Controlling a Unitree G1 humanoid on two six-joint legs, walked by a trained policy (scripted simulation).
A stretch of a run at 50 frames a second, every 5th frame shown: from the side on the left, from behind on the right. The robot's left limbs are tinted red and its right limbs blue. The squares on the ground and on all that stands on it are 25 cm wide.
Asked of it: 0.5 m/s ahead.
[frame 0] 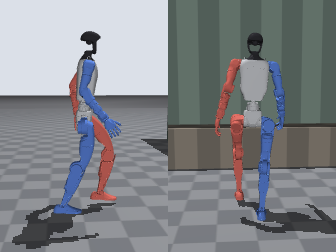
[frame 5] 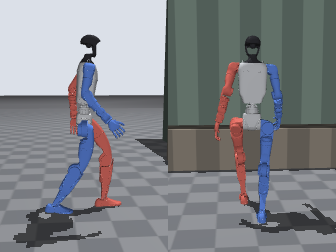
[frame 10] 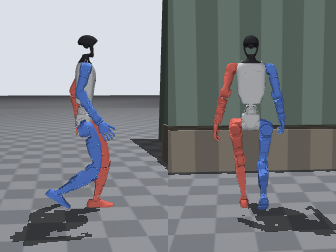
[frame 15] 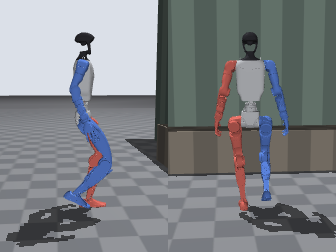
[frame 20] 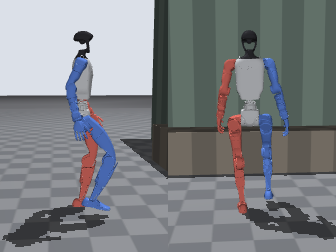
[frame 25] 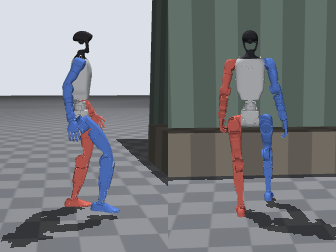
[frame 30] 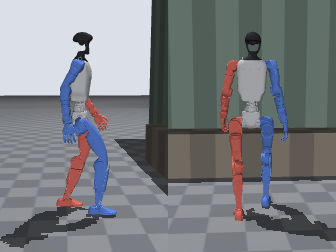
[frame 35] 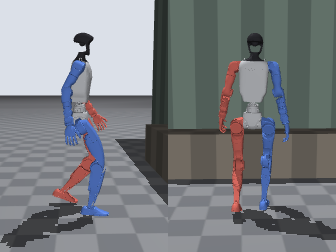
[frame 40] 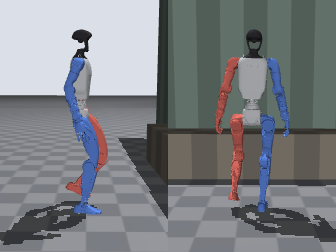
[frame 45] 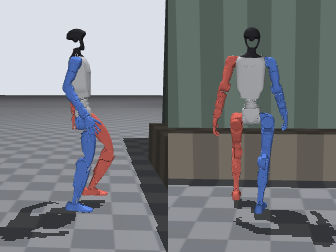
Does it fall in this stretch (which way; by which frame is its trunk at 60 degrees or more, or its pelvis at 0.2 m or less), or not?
no
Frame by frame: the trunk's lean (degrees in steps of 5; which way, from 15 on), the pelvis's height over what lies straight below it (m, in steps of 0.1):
0: 5, 0.8
5: 5, 0.7
10: 5, 0.7
15: 0, 0.8
20: 0, 0.8
25: 0, 0.8
30: 5, 0.8
35: 5, 0.8
40: 0, 0.8
45: 5, 0.8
